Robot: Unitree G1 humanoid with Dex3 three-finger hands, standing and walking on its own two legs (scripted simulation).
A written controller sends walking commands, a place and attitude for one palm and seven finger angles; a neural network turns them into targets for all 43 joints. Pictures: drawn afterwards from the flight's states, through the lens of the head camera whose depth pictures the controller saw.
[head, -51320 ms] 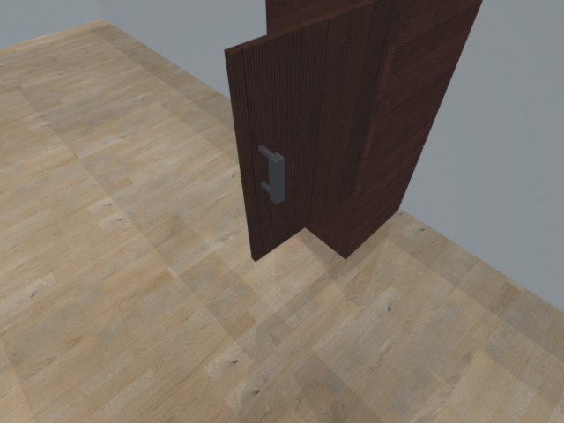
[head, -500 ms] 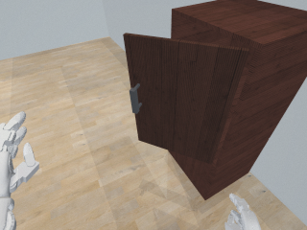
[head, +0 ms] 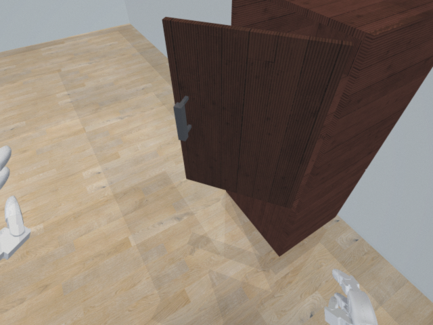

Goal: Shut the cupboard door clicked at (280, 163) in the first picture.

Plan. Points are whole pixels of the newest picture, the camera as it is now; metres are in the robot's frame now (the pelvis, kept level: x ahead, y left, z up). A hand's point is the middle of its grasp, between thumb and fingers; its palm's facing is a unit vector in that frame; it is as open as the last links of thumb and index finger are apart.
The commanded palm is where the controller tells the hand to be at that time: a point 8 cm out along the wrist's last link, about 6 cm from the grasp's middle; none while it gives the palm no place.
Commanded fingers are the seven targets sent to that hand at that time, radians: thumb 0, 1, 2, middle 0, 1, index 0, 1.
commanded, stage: step back with the hand held close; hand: left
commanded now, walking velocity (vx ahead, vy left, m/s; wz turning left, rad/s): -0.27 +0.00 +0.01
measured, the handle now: (184, 118) +0.65 +0.14 -0.01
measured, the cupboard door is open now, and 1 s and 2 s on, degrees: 38 38 38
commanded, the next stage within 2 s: stop stepping back and stand still in 1.30 s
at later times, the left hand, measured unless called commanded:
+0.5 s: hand out of the picture +0.12 +0.26 +0.17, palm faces +0.49 -0.75 -0.44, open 7.4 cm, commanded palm +0.06 +0.29 +0.18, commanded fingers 0.00 0.90 0.90 -0.20 -0.30 -0.20 -0.30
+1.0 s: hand out of the picture +0.03 +0.28 +0.17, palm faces +0.57 -0.69 -0.44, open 7.4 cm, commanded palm -0.03 +0.30 +0.18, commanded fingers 0.00 0.90 0.90 -0.20 -0.30 -0.20 -0.30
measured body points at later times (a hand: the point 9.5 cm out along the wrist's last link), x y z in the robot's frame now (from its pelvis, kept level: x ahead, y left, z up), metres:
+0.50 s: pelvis -0.07 -0.01 -0.01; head -0.07 +0.00 +0.44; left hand +0.09 +0.30 +0.20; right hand +0.10 -0.25 -0.09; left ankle +0.01 +0.10 -0.73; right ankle +0.01 -0.14 -0.74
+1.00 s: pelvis -0.13 -0.02 -0.02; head -0.12 +0.01 +0.42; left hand +0.00 +0.31 +0.19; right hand +0.08 -0.23 -0.09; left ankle +0.00 +0.11 -0.73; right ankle -0.03 -0.15 -0.74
